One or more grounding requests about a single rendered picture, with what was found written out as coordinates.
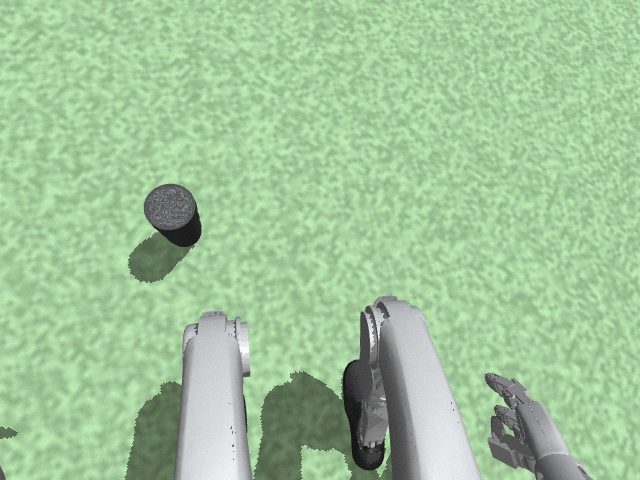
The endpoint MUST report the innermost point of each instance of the right robot arm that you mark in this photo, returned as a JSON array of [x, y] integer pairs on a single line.
[[560, 467]]

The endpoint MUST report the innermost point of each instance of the right robot foot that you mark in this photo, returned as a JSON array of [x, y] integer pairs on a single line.
[[365, 457]]

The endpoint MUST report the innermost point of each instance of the right robot hand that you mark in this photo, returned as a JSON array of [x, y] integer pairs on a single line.
[[536, 434]]

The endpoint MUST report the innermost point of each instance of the cup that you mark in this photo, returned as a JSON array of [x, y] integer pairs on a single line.
[[171, 209]]

